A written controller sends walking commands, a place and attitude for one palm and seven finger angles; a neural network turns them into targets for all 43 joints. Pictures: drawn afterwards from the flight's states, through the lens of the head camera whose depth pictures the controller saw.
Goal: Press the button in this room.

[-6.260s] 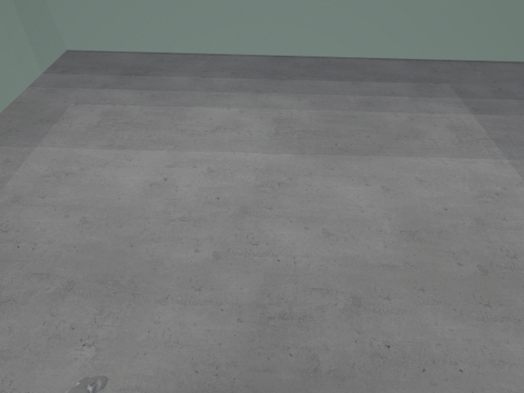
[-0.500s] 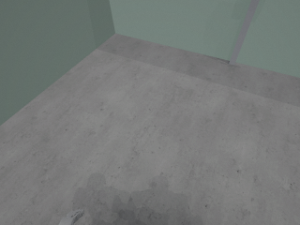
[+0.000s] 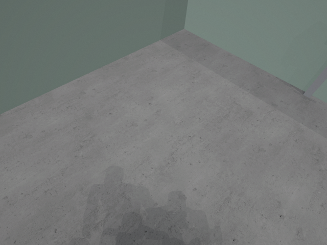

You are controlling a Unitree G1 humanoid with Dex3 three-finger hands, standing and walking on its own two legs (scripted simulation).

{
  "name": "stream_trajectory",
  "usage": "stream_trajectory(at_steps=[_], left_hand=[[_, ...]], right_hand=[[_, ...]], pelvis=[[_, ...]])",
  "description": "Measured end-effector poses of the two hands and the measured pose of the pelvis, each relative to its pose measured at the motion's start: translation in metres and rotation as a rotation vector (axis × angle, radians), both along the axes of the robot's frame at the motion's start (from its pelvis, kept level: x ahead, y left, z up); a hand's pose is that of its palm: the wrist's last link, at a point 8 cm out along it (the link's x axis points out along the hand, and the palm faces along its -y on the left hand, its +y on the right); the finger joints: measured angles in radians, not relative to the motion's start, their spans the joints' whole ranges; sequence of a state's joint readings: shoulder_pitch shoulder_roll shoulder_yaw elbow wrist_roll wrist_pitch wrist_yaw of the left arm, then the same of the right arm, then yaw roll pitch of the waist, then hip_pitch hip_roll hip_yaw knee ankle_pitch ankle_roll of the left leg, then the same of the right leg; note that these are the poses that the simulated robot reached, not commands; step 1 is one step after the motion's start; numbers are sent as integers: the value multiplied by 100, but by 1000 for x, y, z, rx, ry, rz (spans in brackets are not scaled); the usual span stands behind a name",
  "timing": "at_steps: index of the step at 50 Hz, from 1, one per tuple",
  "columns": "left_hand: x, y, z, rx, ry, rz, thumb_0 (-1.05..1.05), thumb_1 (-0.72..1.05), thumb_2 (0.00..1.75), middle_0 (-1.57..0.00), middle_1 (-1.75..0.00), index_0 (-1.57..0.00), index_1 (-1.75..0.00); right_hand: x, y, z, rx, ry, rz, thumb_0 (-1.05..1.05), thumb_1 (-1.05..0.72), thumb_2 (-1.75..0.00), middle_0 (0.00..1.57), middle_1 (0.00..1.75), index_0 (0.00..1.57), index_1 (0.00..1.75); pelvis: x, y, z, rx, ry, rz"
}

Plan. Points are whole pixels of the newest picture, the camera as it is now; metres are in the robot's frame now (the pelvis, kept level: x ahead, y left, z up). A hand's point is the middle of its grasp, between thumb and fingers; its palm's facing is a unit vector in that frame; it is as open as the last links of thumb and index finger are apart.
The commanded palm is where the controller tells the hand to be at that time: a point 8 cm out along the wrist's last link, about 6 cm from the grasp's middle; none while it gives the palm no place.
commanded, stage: turn or walk to find it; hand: left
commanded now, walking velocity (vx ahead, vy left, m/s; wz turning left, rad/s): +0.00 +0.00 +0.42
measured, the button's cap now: out of the picture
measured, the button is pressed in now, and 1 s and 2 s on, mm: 0 0 0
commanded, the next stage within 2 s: none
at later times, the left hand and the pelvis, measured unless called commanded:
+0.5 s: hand out of the picture +0.06 +0.19 -0.13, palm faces +0.17 -0.94 -0.28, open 7.4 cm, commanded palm none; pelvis -0.03 -0.02 +0.01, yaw +10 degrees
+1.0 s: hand out of the picture -0.13 +0.19 -0.17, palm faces +0.46 -0.85 -0.24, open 7.4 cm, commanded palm none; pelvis -0.07 -0.01 +0.00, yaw +25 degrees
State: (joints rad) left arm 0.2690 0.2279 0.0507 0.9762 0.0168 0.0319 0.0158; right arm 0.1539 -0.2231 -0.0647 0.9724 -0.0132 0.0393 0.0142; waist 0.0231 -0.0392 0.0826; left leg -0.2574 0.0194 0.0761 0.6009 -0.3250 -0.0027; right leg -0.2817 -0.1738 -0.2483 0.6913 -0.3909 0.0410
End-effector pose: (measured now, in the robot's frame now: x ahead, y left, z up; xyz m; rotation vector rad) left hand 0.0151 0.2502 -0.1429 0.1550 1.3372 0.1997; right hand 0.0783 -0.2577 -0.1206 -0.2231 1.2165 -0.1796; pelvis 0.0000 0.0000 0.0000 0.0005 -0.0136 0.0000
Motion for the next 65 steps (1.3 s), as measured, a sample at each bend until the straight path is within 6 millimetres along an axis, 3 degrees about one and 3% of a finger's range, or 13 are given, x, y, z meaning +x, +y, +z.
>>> stream_trajectory(at_steps=[5, 12, 18, 24, 27, 32, 39, 43, 48, 52, 59, 65], left_hand=[[-12, 22, 4, 3, 34, 38, 1, 91, 90, -20, -30, -20, -30], [4, 31, 21, 16, -67, 58, 1, 91, 90, -20, -30, -20, -30], [22, 19, 32, 41, -141, 54, 1, 91, 90, -20, -30, -20, -30], [29, -10, 40, 77, -215, 55, 1, 91, 90, -20, -30, -20, -30], [16, -26, 47, 90, -227, 73, 1, 90, 90, -20, -30, -20, -30], [-19, -43, 53, 88, -189, 147, 1, 90, 90, -20, -30, -20, -30], [-69, -52, 44, 69, -124, 251, 1, 91, 90, -21, -30, -21, -30], [-105, -47, 35, 54, -82, 316, 1, 91, 90, -21, -30, -21, -30], [-155, -31, 12, 26, -28, 406, 1, 90, 90, -21, -30, -21, -30], [-185, -18, 3, 17, 25, 457, 1, 91, 90, -20, -30, -20, -30], [-185, -7, 20, 33, -35, 490, 1, 91, 90, -20, -30, -20, -30], [-167, -11, 31, 71, -103, 494, 1, 91, 90, -20, -30, -20, -30]], right_hand=[[18, 26, 17, -8, -60, 52, 0, -91, -90, 20, 30, 20, 30], [14, 43, 19, 23, -55, 86, 0, -91, -90, 20, 30, 20, 30], [-9, 35, 6, 55, -4, 80, 0, -91, -90, 21, 30, 20, 30], [-36, 5, -19, 89, 72, 76, 0, -91, -90, 21, 30, 20, 30], [-43, -10, -25, 95, 109, 89, 0, -91, -90, 20, 30, 20, 30], [-41, -27, -19, 87, 142, 135, 0, -91, -90, 20, 30, 20, 30], [-27, -30, -12, 51, 168, 222, 0, -91, -90, 20, 30, 19, 30], [-7, -13, -8, 30, 147, 297, 0, -91, -90, 20, 30, 19, 30], [27, 28, -4, 7, 38, 404, 0, -91, -90, 20, 30, 19, 30], [40, 59, 7, 12, -43, 465, 0, -91, -90, 20, 30, 19, 30], [37, 83, 18, 37, -61, 519, 0, -91, -90, 20, 30, 20, 30], [26, 72, 6, 66, -16, 529, 0, -91, -90, 21, 30, 20, 30]], pelvis=[[-3, 12, 9, -15, -7, 19], [-9, 18, 18, -20, -6, 69], [-16, 7, 17, -6, -5, 109], [-24, -20, 8, 21, 6, 157], [-29, -31, 8, 17, -5, 198], [-33, -42, 17, 40, -9, 251], [-40, -44, 19, 40, -1, 326], [-47, -37, 16, 34, 4, 367], [-61, -19, 4, 4, 0, 421], [-69, -10, 4, 7, -9, 438], [-77, -7, 17, -10, -11, 489], [-79, -19, 16, 2, -4, 534]])
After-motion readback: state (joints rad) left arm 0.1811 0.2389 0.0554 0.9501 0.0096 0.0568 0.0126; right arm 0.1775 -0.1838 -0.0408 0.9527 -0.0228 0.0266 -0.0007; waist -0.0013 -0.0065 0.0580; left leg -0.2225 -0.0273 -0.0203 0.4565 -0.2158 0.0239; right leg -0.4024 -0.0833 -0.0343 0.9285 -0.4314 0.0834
